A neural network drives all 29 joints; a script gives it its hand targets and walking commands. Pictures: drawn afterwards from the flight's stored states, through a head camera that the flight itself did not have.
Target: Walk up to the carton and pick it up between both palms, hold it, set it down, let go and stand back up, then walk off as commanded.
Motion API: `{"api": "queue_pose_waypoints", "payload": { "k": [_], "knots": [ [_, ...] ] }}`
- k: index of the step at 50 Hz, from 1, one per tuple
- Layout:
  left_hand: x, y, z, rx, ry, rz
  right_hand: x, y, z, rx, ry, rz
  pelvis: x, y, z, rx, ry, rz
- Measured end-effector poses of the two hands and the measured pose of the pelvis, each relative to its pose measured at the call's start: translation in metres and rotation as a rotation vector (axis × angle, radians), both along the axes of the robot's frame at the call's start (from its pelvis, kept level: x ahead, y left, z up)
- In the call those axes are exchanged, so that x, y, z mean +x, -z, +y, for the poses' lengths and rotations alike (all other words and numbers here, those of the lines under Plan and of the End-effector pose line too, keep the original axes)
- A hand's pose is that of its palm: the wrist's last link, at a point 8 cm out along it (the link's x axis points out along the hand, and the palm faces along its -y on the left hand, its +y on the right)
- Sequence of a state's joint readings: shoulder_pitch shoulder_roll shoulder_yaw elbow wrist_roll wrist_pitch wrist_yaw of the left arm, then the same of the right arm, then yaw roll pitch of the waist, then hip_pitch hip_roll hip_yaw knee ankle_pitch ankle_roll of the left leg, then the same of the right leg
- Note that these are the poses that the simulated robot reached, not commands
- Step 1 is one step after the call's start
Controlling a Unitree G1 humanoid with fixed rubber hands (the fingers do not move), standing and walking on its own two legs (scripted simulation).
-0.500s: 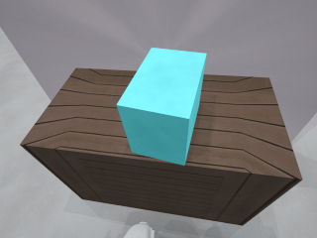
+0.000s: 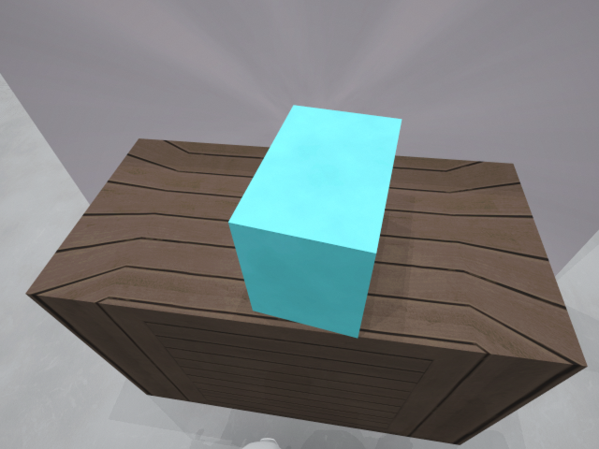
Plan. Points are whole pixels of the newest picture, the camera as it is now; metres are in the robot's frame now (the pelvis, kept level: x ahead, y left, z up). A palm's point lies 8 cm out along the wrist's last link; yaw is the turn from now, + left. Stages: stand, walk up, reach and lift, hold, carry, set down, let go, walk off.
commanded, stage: walk up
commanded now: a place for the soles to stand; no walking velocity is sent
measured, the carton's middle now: (324, 218) +0.47 -0.01 +0.02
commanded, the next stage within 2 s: reach and lift in 1.90 s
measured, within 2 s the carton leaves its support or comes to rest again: neither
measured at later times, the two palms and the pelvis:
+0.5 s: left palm out of the picture +0.06 +0.29 -0.11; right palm out of the picture +0.08 -0.30 -0.11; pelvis +0.01 -0.01 +0.00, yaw +0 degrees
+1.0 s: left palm out of the picture +0.03 +0.32 -0.12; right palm out of the picture +0.03 -0.28 -0.12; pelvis -0.04 +0.02 +0.00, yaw +0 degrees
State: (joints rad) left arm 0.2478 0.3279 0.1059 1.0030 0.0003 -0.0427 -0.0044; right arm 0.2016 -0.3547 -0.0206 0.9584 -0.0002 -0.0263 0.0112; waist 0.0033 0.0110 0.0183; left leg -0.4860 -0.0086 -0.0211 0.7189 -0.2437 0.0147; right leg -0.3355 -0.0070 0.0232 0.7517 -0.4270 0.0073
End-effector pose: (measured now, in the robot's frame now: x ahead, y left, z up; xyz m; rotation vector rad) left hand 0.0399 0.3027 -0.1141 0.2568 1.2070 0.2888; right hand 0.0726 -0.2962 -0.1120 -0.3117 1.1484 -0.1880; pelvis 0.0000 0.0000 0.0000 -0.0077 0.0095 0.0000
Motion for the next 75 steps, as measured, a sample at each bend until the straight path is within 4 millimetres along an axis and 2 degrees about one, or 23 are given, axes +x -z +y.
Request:
{"api": "queue_pose_waypoints", "payload": {
  "k": [12, 32, 47, 51, 57, 60, 67, 75],
  "knots": [
    [0.021, -0.005, -0.006, 0.011, 0.009, -0.046, 0.007, 0.000, -0.006, 0.008, 0.001, -0.017, 0.004, -0.001, -0.007, 0.008, 0.001, 0.006],
    [0.021, -0.007, -0.006, 0.032, 0.005, -0.030, 0.006, 0.004, -0.006, 0.019, 0.000, 0.005, 0.002, -0.001, -0.008, 0.011, 0.001, 0.003],
    [0.000, 0.007, 0.019, 0.020, 0.009, -0.019, -0.039, 0.004, 0.018, 0.002, 0.012, 0.090, -0.032, 0.002, 0.019, -0.025, 0.003, -0.055],
    [-0.018, 0.008, 0.018, 0.022, 0.009, 0.003, -0.047, 0.007, 0.017, 0.005, 0.016, 0.077, -0.041, 0.004, 0.017, -0.019, 0.009, -0.049],
    [-0.062, 0.001, 0.014, 0.045, -0.003, 0.067, -0.059, 0.015, 0.012, 0.032, 0.029, 0.070, -0.053, 0.005, 0.009, 0.003, 0.020, -0.039],
    [-0.072, -0.003, 0.017, 0.055, -0.013, 0.083, -0.060, 0.017, 0.015, 0.041, 0.023, 0.076, -0.056, 0.004, 0.011, 0.007, 0.014, -0.040],
    [-0.059, -0.004, 0.027, 0.051, -0.005, 0.059, -0.056, 0.013, 0.026, 0.039, 0.015, 0.053, -0.054, 0.002, 0.022, 0.003, 0.014, -0.040],
    [-0.044, -0.010, 0.021, 0.059, 0.006, 0.003, -0.047, 0.011, 0.020, 0.045, 0.014, 0.011, -0.051, 0.001, 0.016, 0.012, 0.017, -0.030]
  ]
}}
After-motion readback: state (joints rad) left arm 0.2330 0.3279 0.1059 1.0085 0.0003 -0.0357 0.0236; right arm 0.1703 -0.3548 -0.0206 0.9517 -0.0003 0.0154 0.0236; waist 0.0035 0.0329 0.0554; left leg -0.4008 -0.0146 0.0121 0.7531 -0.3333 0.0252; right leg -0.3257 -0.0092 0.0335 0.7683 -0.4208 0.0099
